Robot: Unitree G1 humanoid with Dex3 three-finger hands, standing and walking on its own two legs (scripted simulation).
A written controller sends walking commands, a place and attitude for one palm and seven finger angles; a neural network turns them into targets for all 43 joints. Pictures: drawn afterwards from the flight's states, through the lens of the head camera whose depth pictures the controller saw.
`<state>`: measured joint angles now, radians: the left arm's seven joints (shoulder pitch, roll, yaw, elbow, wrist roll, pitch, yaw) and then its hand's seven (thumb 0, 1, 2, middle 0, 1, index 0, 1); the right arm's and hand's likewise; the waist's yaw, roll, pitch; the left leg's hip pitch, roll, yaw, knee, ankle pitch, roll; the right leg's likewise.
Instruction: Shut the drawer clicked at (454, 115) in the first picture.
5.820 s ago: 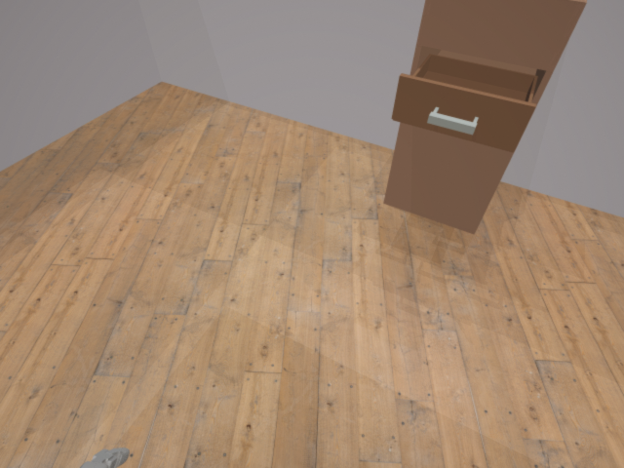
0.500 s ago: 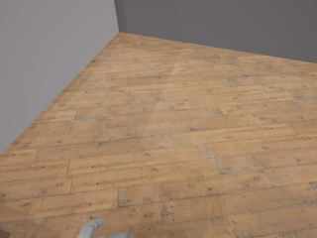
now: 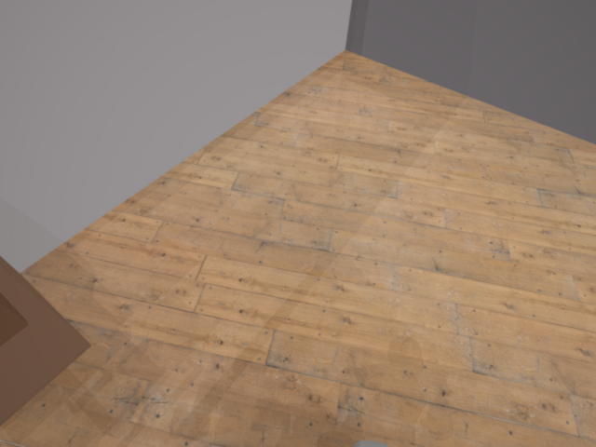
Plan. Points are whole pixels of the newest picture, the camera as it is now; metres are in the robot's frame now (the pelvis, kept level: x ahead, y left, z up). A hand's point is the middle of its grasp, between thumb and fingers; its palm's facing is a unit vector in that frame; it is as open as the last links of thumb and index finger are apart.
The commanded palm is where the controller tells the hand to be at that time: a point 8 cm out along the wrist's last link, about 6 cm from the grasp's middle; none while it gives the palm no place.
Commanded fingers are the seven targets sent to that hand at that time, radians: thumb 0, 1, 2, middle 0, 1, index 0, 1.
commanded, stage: turn to face it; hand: left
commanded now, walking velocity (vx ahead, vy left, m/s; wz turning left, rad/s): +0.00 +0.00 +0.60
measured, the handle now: out of the picture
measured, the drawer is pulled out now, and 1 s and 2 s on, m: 0.25 0.25 0.25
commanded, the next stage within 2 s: take the last steps up to it in 1.42 s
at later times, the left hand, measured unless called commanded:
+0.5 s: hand out of the picture -0.03 +0.13 -0.14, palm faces +0.37 -0.89 -0.27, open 7.3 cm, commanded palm none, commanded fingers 0.00 0.90 0.90 -0.20 -0.30 -0.20 -0.30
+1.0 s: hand out of the picture -0.10 +0.20 -0.15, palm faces +0.62 -0.74 -0.27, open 7.3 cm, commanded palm none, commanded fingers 0.00 0.90 0.90 -0.20 -0.30 -0.20 -0.30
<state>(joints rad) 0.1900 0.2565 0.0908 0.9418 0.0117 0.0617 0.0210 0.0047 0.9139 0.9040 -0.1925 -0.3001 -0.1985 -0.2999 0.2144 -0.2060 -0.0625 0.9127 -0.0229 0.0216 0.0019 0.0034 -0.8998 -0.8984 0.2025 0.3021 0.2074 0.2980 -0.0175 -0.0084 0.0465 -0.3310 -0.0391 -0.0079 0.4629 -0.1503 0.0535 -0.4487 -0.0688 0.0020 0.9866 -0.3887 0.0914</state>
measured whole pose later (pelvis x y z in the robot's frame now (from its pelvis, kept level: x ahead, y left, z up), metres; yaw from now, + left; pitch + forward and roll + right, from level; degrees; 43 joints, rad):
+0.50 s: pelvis -0.03 -0.07 +0.01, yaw +21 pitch -1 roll +3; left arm 0.24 0.16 0.03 0.90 0.02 0.00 0.02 0.00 0.91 0.90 -0.20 -0.30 -0.21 -0.30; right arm 0.19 -0.28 -0.10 0.96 -0.02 0.10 0.03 0.01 -0.91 -0.90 0.20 0.30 0.20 0.30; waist -0.01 0.02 0.07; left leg -0.45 0.06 0.01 1.03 -0.39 -0.09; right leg -0.19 -0.12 -0.25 0.49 -0.28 -0.03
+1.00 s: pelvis -0.06 -0.04 +0.00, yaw +37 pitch -1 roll +0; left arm 0.15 0.25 0.07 0.90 0.01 0.06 0.02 0.00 0.91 0.90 -0.19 -0.30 -0.20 -0.30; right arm 0.19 -0.21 -0.05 0.91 -0.02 0.03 0.01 0.00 -0.90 -0.90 0.20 0.30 0.21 0.30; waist -0.01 -0.01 0.06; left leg -0.23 -0.04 -0.04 0.48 -0.23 0.03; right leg -0.46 -0.09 0.00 0.99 -0.41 0.10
